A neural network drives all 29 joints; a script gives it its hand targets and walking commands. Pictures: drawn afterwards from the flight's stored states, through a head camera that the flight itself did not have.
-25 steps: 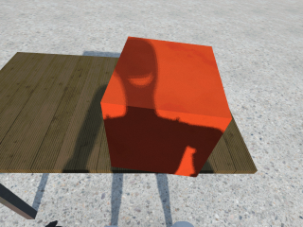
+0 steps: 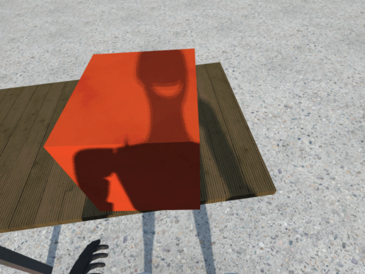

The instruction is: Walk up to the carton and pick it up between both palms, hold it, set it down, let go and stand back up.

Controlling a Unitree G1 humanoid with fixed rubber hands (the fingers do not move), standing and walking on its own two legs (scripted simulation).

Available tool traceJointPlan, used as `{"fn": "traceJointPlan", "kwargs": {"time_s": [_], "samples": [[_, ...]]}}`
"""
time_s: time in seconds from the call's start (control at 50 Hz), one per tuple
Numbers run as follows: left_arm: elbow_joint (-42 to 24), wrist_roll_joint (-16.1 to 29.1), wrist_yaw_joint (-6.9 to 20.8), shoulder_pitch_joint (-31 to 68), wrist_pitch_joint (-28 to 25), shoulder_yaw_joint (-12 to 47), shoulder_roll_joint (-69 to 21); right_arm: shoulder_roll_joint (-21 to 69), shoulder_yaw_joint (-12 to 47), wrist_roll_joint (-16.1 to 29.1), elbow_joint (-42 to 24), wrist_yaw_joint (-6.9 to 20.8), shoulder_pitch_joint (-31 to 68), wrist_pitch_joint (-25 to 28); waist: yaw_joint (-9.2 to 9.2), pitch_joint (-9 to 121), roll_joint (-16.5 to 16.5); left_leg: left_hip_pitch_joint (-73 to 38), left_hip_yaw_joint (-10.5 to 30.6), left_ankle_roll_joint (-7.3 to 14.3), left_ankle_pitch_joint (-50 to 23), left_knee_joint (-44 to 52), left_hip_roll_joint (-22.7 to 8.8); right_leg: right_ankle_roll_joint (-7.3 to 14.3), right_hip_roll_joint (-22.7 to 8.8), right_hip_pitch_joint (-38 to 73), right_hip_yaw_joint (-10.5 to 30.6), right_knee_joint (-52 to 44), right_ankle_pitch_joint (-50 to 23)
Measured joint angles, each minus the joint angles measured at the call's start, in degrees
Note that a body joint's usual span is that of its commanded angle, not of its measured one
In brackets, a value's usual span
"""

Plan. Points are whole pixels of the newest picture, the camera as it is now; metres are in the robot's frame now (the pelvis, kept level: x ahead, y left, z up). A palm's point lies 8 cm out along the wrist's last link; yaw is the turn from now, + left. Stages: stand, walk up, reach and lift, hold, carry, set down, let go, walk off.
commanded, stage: walk up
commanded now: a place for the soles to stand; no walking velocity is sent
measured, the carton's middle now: (146, 131) +0.44 +0.09 +0.07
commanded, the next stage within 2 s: none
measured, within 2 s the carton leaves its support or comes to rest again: neither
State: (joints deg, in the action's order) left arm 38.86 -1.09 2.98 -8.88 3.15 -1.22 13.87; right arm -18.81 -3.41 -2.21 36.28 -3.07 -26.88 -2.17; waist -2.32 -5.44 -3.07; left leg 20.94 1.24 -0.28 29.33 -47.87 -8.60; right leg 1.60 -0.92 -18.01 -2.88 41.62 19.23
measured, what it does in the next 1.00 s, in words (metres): steps on the spot: left foot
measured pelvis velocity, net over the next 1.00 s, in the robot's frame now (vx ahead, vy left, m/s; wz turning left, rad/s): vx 0.02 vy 0.00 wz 0.15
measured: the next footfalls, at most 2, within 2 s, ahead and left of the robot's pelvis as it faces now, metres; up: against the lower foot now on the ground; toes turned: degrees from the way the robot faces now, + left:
left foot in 0.54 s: +0.04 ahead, +0.10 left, +0.00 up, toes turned +9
left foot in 1.98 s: +0.00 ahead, +0.24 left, +0.00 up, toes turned +18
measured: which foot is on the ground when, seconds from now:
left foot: up 0.00-0.52, down 0.54-1.00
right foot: down 0.00-1.00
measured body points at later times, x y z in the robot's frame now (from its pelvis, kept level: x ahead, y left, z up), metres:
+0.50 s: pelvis +0.01 -0.04 +0.02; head +0.03 -0.05 +0.47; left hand +0.00 +0.21 -0.10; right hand +0.15 -0.29 -0.10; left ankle +0.00 +0.10 -0.70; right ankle +0.03 -0.10 -0.72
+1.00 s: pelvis +0.02 +0.00 +0.02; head +0.03 +0.01 +0.47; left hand +0.05 +0.27 -0.10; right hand +0.12 -0.24 -0.10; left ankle +0.00 +0.10 -0.72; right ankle +0.03 -0.10 -0.72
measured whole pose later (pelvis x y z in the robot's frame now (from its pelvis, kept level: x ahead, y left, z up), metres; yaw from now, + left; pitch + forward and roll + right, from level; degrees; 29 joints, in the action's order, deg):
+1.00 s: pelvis +0.02 +0.00 +0.02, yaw +9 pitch +0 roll -1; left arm 41.6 -0.8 0.5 -19.7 0.4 -0.1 15.7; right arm -14.6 0.7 -0.2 43.1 0.0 -19.8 1.0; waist 0.1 -1.2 0.4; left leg 12.6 -0.7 2.0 16.0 -29.0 1.2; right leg 0.7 -3.4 -12.0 -11.0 27.7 14.9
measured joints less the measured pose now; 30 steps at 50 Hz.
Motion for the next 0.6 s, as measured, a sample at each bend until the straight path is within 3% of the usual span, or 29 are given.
{"fn": "traceJointPlan", "kwargs": {"time_s": [0.04,0.08,0.2,0.34,0.46,0.56,0.6], "samples": [[0.0,0.3,-0.6,-0.7,-0.1,0.2,-0.4,0.9,0.5,0.7,0.6,-0.5,1.3,-0.8,1.66,0.5,0.2,2.3,-0.4,0.5,2.7,-5.0,3.0,0.8,-0.5,0.7,0.1,-1.8,-0.1],[-0.2,0.1,-1.4,-1.9,-0.3,0.3,-0.6,1.3,1.0,1.1,0.7,-0.5,3.0,-0.7,2.85,0.3,0.0,4.1,-0.5,0.1,0.9,-7.6,4.8,1.2,-0.2,2.0,-0.4,-4.9,-1.9],[1.5,-0.2,-3.2,-5.9,-0.9,0.1,-0.4,1.4,1.6,0.6,0.7,0.9,5.7,-0.2,4.78,0.2,-0.2,5.5,0.1,-1.5,-6.9,-8.1,7.3,3.2,1.4,4.7,-3.2,-11.0,-4.6],[2.2,-1.0,-4.5,-10.9,-2.0,0.8,-1.9,0.9,0.7,0.4,2.5,1.8,7.1,-0.8,5.26,0.7,0.4,0.6,1.6,-1.4,-7.2,0.2,7.7,3.6,1.6,6.0,-6.2,-13.5,-4.9],[1.5,-0.9,-4.7,-12.9,-1.8,0.9,-1.9,2.2,1.1,0.6,3.5,1.7,9.9,-0.3,5.88,0.0,1.4,-3.7,0.0,-0.6,-6.0,7.8,7.0,3.2,0.6,5.8,-7.8,-12.5,-4.2],[1.8,0.2,-4.1,-13.6,-1.2,1.2,-0.5,3.7,2.0,0.8,3.8,1.6,11.9,1.1,5.15,0.6,1.9,-8.1,-1.4,0.2,-14.9,16.9,7.2,2.2,-0.3,4.8,-8.8,-10.1,-3.1],[2.3,0.7,-3.5,-13.3,-1.1,1.3,0.3,4.6,2.7,0.7,4.2,1.8,12.4,1.7,4.85,0.7,3.2,-8.7,-1.9,0.0,-15.0,17.4,8.3,1.5,-1.6,4.8,-8.4,-9.5,-2.9]]}}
